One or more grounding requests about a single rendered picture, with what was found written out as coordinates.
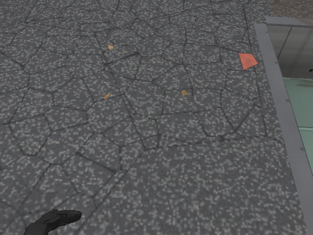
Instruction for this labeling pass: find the left robot hand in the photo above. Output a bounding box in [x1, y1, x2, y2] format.
[23, 209, 82, 235]

